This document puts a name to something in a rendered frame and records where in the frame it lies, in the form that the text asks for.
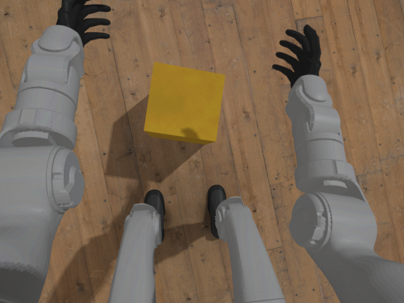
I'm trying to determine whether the left robot shin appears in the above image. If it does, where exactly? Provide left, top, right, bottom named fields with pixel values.
left=124, top=203, right=158, bottom=225

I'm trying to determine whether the left robot upper arm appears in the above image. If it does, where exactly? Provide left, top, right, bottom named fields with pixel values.
left=0, top=145, right=85, bottom=303

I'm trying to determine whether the robot right foot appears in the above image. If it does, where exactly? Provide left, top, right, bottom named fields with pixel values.
left=208, top=185, right=226, bottom=239

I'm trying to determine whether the carton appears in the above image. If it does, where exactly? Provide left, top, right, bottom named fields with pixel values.
left=144, top=62, right=225, bottom=145

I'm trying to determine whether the robot right forearm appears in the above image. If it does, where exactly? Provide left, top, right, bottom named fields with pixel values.
left=285, top=74, right=377, bottom=237

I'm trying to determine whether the right robot upper arm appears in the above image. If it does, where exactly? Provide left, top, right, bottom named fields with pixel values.
left=289, top=191, right=404, bottom=303

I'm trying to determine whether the robot left forearm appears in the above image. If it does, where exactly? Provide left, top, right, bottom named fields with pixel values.
left=0, top=25, right=85, bottom=150

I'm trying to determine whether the right robot hand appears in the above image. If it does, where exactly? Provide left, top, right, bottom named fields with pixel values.
left=272, top=25, right=321, bottom=88

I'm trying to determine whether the left robot hand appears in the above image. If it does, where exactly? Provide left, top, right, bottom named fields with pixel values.
left=56, top=0, right=111, bottom=48

